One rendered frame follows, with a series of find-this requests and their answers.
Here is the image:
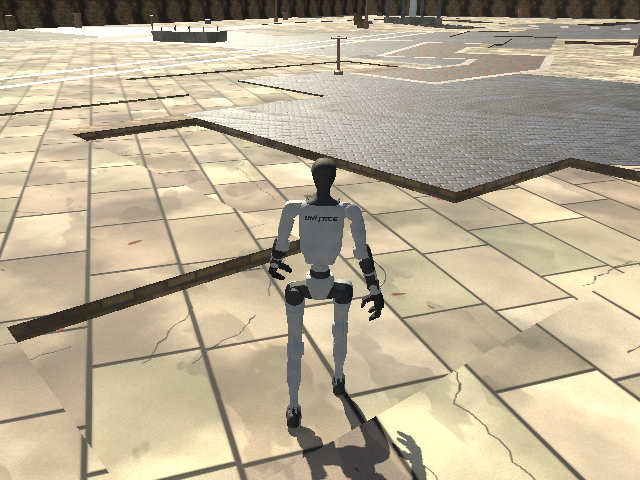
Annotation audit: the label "left robot upper arm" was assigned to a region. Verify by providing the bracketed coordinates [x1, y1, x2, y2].
[275, 200, 302, 252]

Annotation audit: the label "robot left thigh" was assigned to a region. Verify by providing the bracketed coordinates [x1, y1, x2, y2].
[285, 280, 306, 359]

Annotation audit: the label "right robot upper arm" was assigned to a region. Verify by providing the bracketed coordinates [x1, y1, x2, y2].
[343, 202, 369, 260]

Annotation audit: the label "humanoid robot torso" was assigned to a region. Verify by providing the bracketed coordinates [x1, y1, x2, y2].
[299, 196, 346, 300]

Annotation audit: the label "left robot hand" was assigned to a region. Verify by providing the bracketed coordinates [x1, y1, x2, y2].
[268, 263, 292, 280]

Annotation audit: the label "right robot hand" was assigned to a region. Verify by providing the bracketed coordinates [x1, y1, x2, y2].
[361, 292, 384, 321]

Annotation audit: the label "right robot forearm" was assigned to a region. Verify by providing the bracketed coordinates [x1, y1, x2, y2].
[359, 244, 381, 295]

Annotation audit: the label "left robot forearm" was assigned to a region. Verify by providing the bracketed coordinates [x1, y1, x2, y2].
[270, 236, 286, 268]

